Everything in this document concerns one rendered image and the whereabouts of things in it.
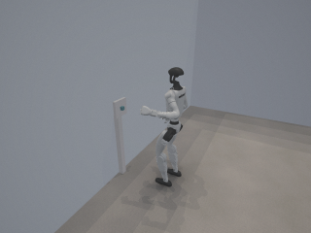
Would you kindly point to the right robot upper arm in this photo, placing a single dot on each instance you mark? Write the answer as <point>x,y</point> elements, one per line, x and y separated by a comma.
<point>186,98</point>

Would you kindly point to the panel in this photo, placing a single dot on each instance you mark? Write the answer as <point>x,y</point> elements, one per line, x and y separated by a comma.
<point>119,132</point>

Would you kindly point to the robot right foot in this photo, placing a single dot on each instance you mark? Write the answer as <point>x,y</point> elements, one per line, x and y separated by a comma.
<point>171,172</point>

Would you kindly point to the left robot forearm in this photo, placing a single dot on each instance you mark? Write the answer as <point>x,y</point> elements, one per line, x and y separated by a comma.
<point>167,115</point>

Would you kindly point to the right robot shin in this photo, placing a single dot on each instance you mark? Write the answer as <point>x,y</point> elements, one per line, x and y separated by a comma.
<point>173,157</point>

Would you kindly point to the left robot hand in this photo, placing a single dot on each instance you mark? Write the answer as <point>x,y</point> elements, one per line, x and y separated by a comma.
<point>145,111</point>

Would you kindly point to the left robot upper arm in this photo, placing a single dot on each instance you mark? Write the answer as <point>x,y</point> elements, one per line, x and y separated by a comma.
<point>170,98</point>

